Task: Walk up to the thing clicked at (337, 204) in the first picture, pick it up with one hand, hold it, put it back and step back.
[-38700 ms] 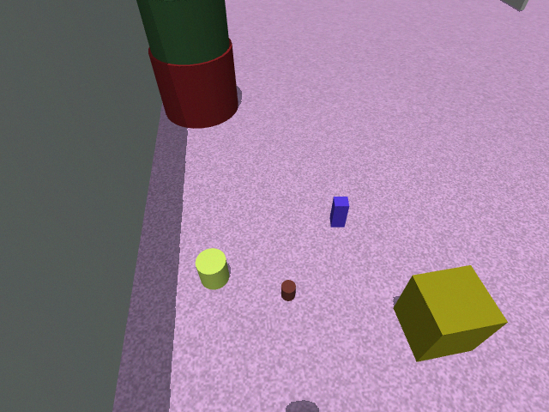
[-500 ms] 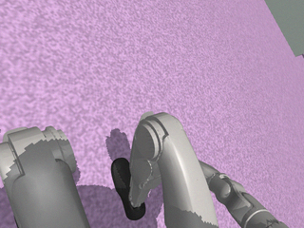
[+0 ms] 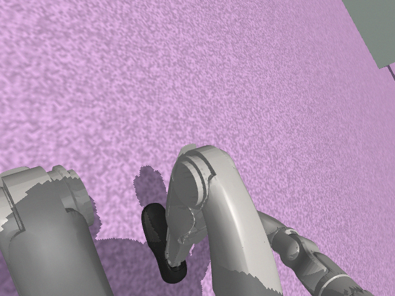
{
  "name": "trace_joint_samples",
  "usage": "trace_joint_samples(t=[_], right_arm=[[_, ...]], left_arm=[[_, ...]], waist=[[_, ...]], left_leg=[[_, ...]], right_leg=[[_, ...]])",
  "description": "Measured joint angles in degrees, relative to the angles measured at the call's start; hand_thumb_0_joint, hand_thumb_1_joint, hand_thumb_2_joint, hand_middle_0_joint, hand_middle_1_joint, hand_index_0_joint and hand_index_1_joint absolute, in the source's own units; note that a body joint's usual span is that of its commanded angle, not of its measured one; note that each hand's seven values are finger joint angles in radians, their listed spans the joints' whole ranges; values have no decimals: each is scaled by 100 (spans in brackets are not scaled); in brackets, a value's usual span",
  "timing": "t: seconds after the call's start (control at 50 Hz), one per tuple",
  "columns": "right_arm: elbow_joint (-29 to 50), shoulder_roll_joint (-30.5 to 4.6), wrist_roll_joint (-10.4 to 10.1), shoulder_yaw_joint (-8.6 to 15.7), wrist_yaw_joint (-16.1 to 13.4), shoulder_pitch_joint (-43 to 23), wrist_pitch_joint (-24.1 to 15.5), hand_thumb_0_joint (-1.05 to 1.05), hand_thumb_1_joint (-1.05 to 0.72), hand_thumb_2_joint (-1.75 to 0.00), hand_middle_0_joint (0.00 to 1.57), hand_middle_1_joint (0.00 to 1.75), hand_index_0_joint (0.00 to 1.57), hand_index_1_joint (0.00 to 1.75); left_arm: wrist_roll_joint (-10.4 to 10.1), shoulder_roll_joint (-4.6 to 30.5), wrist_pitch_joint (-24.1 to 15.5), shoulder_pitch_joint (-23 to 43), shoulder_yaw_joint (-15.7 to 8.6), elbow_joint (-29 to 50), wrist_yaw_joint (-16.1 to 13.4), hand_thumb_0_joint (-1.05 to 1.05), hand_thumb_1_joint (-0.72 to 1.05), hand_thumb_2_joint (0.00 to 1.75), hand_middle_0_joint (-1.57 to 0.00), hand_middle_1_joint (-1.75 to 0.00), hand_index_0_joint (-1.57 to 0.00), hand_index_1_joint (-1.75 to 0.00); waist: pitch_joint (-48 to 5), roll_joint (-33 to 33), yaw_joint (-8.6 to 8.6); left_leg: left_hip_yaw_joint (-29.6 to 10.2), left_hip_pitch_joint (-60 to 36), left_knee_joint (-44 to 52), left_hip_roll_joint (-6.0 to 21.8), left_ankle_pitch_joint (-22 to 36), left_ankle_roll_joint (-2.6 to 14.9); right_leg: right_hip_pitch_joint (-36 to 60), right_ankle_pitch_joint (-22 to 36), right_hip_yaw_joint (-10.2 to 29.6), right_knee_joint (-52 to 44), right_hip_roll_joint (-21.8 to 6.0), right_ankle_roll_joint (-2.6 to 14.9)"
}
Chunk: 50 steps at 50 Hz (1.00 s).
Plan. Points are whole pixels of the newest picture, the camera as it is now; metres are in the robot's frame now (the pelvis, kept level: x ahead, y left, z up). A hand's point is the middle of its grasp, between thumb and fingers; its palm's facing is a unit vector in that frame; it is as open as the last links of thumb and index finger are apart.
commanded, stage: close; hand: left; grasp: from the side
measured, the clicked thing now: out of the picture +0.39 +0.33 -0.20
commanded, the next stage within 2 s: settle in 0.54 s
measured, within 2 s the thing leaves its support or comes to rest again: leaves its support in 1.00 s
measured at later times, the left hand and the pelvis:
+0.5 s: hand out of the picture +0.38 +0.33 -0.18, palm faces +0.52 -0.85 +0.01, open 10.0 cm; pelvis +0.00 +0.00 +0.00, yaw +0 degrees
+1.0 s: hand out of the picture +0.36 +0.33 -0.17, palm faces +0.53 -0.85 +0.03, open 10.2 cm; pelvis +0.00 +0.00 +0.01, yaw +0 degrees
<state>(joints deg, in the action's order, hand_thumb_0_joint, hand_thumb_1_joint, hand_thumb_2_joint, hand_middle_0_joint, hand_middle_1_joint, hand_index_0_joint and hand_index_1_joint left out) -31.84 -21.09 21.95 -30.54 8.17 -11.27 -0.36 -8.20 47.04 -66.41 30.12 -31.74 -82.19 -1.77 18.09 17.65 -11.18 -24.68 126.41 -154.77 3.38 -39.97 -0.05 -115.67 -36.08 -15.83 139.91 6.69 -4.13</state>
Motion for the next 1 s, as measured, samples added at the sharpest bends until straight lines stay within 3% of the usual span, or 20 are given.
trace_joint_samples(t=[0.38,0.74,1.0], right_arm=[[32,60,-23,-59,-43,-68,63,0,-86,-89,21,30,21,30],[124,29,-46,8,-32,-117,94,0,-87,-89,21,30,21,30],[43,90,-150,270,-15,130,109,0,-88,-89,21,30,21,30]], left_arm=[[-26,99,-1,62,47,45,34,-2,-28,67,-75,-100,-78,-100],[-69,7,57,-124,-7,354,42,-2,-37,83,-76,-105,-79,-103],[-29,-408,516,-474,-61,1194,86,-2,-43,92,-74,-110,-77,-108]], waist=[[-3,42,45],[12,48,75],[-114,-48,212]], left_leg=[[-37,-25,14,12,-70,1],[-93,-41,-2,-14,-71,-39],[9,-16,79,-19,-58,-37]], right_leg=[[39,-45,-34,-52,10,19],[52,-38,-73,-50,4,33],[31,-80,-19,-61,-50,69]])
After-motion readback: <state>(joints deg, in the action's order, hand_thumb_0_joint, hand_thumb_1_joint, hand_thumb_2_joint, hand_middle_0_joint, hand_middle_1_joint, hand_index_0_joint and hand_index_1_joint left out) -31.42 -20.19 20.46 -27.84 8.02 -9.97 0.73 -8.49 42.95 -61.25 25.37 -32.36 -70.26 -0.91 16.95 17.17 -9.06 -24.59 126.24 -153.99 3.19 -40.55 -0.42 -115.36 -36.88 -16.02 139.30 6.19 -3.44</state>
